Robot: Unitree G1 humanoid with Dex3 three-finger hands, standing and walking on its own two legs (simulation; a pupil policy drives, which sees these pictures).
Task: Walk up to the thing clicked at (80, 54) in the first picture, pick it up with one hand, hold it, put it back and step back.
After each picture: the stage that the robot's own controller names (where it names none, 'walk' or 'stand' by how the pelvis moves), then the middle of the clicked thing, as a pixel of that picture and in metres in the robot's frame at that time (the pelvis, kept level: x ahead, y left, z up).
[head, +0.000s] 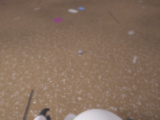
stand; (80, 52) +1.34 +0.20 -0.72
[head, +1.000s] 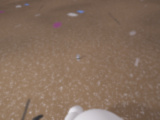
walk; (78, 57) +1.22 +0.31 -0.71
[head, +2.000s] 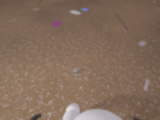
walk; (75, 71) +0.79 +0.25 -0.71
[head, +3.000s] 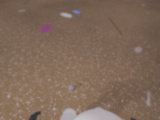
walk; (70, 88) +0.49 +0.20 -0.70
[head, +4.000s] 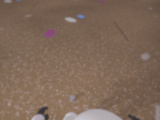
stand; (72, 98) +0.38 +0.19 -0.72
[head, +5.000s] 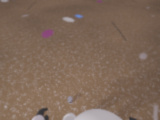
stand; (70, 99) +0.36 +0.21 -0.72
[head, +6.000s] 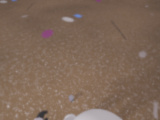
stand; (71, 98) +0.38 +0.20 -0.73
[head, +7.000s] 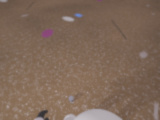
stand; (71, 99) +0.36 +0.20 -0.73
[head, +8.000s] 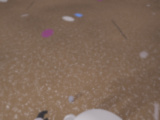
stand; (71, 99) +0.36 +0.20 -0.73
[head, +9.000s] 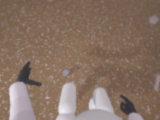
go down; (66, 73) +0.41 +0.21 -0.50
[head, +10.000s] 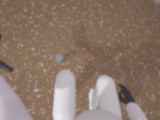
go down; (59, 59) +0.44 +0.27 -0.32
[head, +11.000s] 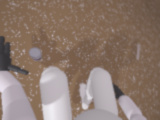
close in; (36, 54) +0.41 +0.30 -0.24
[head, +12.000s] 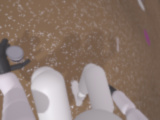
close; (15, 55) +0.40 +0.32 -0.22
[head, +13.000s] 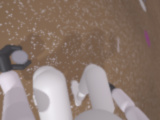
lift; (20, 58) +0.37 +0.30 -0.22
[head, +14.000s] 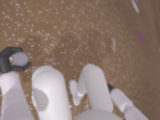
lift; (20, 60) +0.36 +0.29 -0.22
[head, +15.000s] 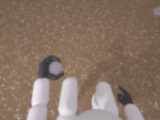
lift; (57, 69) +0.32 +0.22 -0.01
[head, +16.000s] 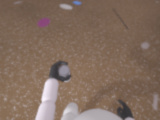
hold; (65, 74) +0.33 +0.17 +0.01
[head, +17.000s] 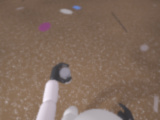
hold; (66, 75) +0.32 +0.17 +0.01
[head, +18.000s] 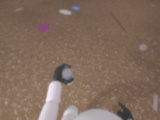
crouch; (68, 76) +0.32 +0.15 +0.00
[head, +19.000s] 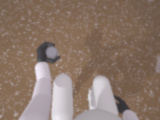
crouch; (53, 55) +0.44 +0.23 -0.09
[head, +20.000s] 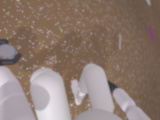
lower; (9, 53) +0.39 +0.33 -0.22
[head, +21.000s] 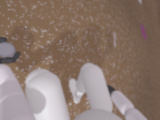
lower; (7, 52) +0.41 +0.32 -0.22
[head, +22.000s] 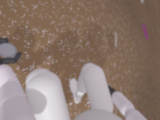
lower; (9, 52) +0.41 +0.32 -0.22
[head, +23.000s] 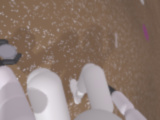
lower; (9, 53) +0.40 +0.33 -0.22
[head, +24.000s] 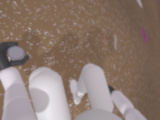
open; (16, 55) +0.39 +0.30 -0.23
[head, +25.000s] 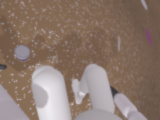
rise; (22, 54) +0.39 +0.30 -0.23
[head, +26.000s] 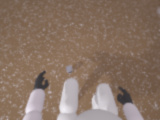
walk; (69, 69) +0.43 +0.21 -0.46
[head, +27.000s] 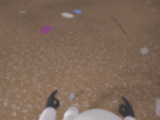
stand; (72, 97) +0.38 +0.18 -0.66
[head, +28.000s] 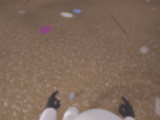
stand; (72, 96) +0.37 +0.18 -0.67
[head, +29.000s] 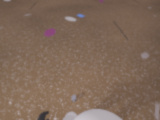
stand; (73, 98) +0.38 +0.16 -0.72
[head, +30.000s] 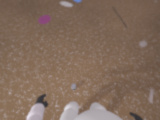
walk; (73, 87) +0.44 +0.14 -0.70
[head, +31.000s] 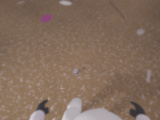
walk; (75, 71) +0.67 +0.21 -0.69
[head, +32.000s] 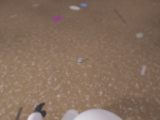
stand; (80, 61) +1.00 +0.18 -0.70
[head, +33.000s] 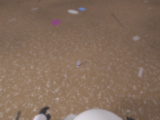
stand; (78, 63) +1.00 +0.19 -0.72
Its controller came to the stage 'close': yes
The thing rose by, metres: 0.71
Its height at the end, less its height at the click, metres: +0.00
